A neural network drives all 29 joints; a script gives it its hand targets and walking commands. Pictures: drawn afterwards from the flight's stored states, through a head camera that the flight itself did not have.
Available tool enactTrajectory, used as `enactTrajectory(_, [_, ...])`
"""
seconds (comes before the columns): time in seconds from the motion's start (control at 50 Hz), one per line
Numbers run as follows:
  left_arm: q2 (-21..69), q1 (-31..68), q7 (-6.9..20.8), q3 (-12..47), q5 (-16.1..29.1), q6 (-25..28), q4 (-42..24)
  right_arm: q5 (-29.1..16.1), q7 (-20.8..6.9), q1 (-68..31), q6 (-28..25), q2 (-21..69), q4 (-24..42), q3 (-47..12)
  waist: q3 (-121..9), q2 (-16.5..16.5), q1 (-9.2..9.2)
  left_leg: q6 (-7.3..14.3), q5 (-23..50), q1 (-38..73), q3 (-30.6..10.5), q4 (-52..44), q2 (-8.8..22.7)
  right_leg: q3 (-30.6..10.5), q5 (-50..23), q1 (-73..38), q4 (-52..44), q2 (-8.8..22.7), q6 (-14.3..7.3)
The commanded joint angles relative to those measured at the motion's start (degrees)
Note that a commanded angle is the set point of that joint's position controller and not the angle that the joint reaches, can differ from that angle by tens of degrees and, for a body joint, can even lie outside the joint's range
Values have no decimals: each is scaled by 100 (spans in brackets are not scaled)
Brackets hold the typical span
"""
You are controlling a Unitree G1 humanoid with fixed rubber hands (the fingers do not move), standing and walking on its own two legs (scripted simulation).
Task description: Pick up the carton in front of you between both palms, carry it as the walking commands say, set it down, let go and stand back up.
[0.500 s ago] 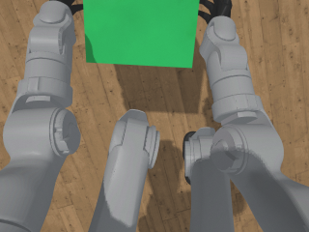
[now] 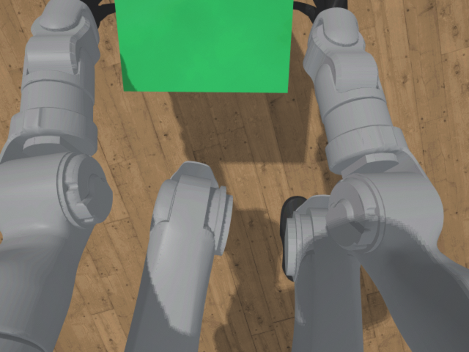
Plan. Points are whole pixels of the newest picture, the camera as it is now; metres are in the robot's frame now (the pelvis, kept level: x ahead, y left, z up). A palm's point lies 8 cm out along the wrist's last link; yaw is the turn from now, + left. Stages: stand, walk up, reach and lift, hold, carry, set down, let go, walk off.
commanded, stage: set down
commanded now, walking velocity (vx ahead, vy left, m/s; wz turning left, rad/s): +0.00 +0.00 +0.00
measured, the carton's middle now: (211, 25) +0.52 +0.17 -0.26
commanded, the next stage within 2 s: let go in 1.88 s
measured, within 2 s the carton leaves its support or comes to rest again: rests again in 0.12 s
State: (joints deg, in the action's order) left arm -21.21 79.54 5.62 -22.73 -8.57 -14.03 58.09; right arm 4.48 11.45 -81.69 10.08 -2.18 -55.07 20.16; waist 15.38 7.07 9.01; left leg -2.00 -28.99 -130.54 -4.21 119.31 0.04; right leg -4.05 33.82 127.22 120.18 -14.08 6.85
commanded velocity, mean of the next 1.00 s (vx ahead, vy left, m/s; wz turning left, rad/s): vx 0.00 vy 0.00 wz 0.00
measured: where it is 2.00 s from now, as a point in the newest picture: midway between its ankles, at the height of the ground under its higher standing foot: (243, 239)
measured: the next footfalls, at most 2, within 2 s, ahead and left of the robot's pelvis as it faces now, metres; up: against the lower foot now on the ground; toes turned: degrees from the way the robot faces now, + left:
none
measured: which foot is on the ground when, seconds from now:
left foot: down 0.00-1.00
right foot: down 0.00-1.00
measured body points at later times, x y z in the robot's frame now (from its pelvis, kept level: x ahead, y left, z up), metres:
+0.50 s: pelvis +0.01 +0.00 -0.01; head +0.37 +0.08 +0.24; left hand +0.50 +0.33 -0.19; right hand +0.57 +0.02 -0.18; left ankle +0.12 +0.13 -0.36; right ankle +0.11 -0.12 -0.36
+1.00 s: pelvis -0.01 +0.01 -0.01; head +0.35 +0.10 +0.24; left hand +0.48 +0.38 -0.16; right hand +0.56 +0.01 -0.16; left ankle +0.12 +0.13 -0.36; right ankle +0.11 -0.12 -0.36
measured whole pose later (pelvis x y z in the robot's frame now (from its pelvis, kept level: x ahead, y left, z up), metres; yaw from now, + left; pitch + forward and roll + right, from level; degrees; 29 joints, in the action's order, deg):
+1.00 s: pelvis -0.01 +0.01 -0.01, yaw +3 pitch +32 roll -4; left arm -32.5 82.2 5.4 -13.1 9.9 -4.6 61.8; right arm -8.7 13.1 -80.9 9.8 -11.4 -49.2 5.0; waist 25.7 4.3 7.5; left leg 0.7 -27.6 -126.6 -2.5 121.7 0.4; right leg -1.9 35.5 120.9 123.5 -8.0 5.9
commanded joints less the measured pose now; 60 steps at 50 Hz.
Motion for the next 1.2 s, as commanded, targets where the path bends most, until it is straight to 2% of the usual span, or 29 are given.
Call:
enactTrajectory(0.0, [3664,2511,1324,1214,375,233,-212,-158,-1185,-2541,6,4012,-92,-1484,-5231,345,690,353,1550,2860,636,-1004,-278,906,-718,-1702,-916,32,-394])
enactTrajectory(0.28, [3214,1860,1267,968,155,320,326,213,-1252,-1735,-77,3463,-544,-1086,-4502,348,465,396,1713,2597,455,-894,-280,903,-930,-1523,-738,83,-429])
enactTrajectory(0.36, [3115,1687,1220,962,167,364,443,255,-1260,-1538,-113,3366,-588,-1070,-4302,334,431,401,1810,2567,403,-861,-286,893,-994,-1418,-677,96,-431])
enactTrajectory(0.48, [2600,1493,1114,843,165,473,479,315,-1172,-1411,-151,2877,-495,-1095,-4192,306,450,329,1560,2613,426,-802,-208,886,-783,-1692,-634,175,-403])
enactTrajectory(0.5, [2340,1423,1064,747,166,519,518,300,-1120,-1366,-161,2658,-466,-1093,-4216,298,471,308,1550,2638,447,-779,-182,886,-761,-1777,-627,206,-384])
enactTrajectory(0.54, [1226,1005,841,331,175,674,732,211,-887,-1076,-198,1704,-384,-994,-4273,264,520,257,1536,2693,493,-733,-94,901,-698,-1998,-606,313,-296])
enactTrajectory(0.56, [271,658,618,42,161,789,891,154,-677,-812,-237,784,-356,-899,-4290,216,535,232,1518,2774,506,-730,-32,914,-667,-2089,-587,383,-244])
enactTrajectory(0.6, [-1410,556,62,-228,361,1156,843,-136,-234,-616,-388,-871,-140,-807,-4517,0,574,167,1591,3017,517,-755,53,860,-780,-2161,-521,445,-200])
enactTrajectory(0.62, [-1675,821,-116,-145,546,1314,734,-375,-125,-852,-454,-1007,9,-951,-4811,-89,621,142,1847,3175,483,-711,96,804,-1010,-2273,-450,458,-192])
enactTrajectory(0.66, [-2005,1229,-280,27,985,1509,523,-824,-43,-1233,-536,-1139,241,-1298,-5267,-168,711,131,2274,3444,442,-611,149,721,-1392,-2525,-328,508,-208])
enactTrajectory(0.74, [-2151,1537,-187,506,1688,1580,245,-1459,-33,-1700,-502,-1055,799,-1943,-5780,-37,764,189,2401,3713,447,-535,184,681,-1555,-3057,-226,649,-235])
enactTrajectory(0.8, [-2264,1635,-52,736,1954,1452,139,-1691,-17,-1717,-391,-1049,863,-2051,-6137,-97,726,194,2295,4029,520,-583,188,777,-1371,-3283,-243,677,-238])
enactTrajectory(0.88, [-2308,1610,41,835,1966,1221,78,-1487,74,-1619,-242,-1237,1043,-1732,-6449,-417,528,166,2108,4766,566,-767,161,989,-803,-3029,-438,627,-252])
enactTrajectory(0.96, [-2207,1568,-37,886,1828,958,-373,-1230,220,-1449,-97,-1374,1441,-1338,-7361,-862,334,123,2198,6043,584,-1070,56,1212,-488,-2870,-741,497,-293])
enactTrajectory(1.0, [-2103,1548,-100,889,1729,784,-587,-1098,276,-1368,21,-1398,1556,-1134,-7565,-1022,261,91,2018,6370,594,-1327,-18,1287,-333,-2789,-944,447,-339])
enactTrajectory(1.08, [-1697,1365,-146,826,1455,590,-561,-826,202,-1095,141,-1297,1185,-774,-6762,-1174,123,39,1453,6007,490,-1822,-62,1263,-76,-2290,-1296,457,-381])
enactTrajectory(1.18, [-1325,1013,-107,664,1185,617,-618,-501,32,-731,61,-1154,835,-414,-6404,-1129,-42,9,1697,5787,471,-2159,-108,1231,-221,-2009,-1763,472,-352])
